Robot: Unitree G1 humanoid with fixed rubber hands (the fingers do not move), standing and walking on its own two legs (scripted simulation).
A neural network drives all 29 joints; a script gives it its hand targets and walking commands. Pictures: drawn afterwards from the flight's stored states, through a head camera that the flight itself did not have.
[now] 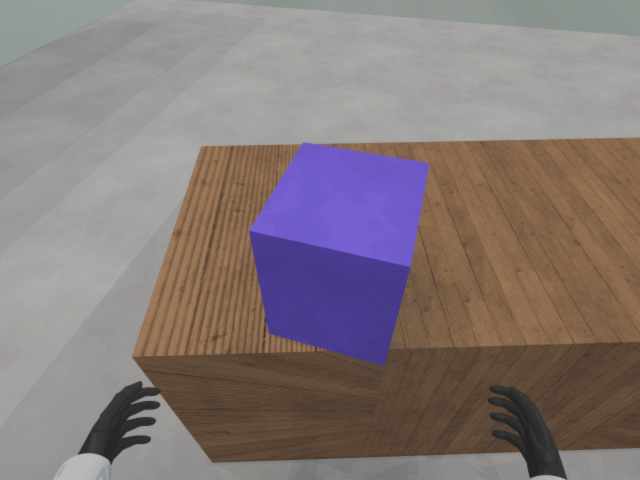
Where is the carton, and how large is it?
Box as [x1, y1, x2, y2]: [249, 142, 429, 365]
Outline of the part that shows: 303,142 249,230 268,331 272,334 384,365 410,267 429,163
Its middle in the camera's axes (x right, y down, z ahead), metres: +0.04 +0.03 +0.61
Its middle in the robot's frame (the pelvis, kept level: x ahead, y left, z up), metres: +0.45 -0.02 +0.01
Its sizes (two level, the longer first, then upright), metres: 0.210 0.200 0.250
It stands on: a pedestal, 0.65 m high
